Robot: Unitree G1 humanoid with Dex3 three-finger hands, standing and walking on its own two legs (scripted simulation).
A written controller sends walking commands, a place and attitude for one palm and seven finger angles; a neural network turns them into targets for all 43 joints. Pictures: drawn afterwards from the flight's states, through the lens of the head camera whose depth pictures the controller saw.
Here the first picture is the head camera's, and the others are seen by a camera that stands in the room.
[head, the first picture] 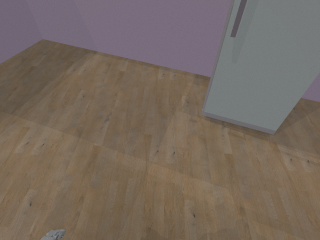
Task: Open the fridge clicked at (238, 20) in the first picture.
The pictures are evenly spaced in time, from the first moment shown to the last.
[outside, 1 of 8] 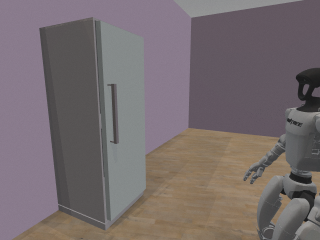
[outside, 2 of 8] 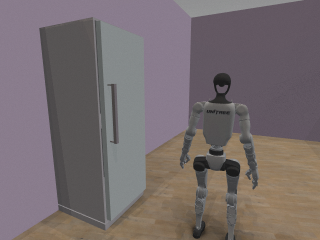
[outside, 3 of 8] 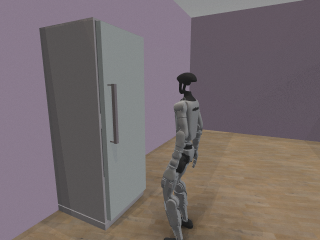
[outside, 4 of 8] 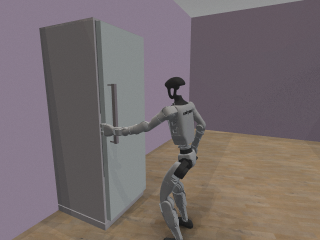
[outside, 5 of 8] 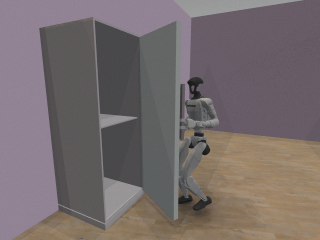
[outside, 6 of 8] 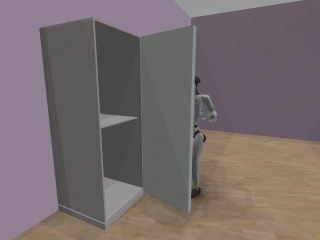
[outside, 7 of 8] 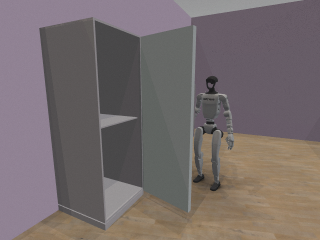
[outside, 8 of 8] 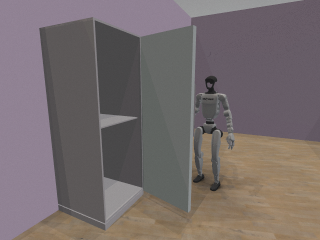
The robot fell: no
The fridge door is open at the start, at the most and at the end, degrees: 0 86 76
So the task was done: yes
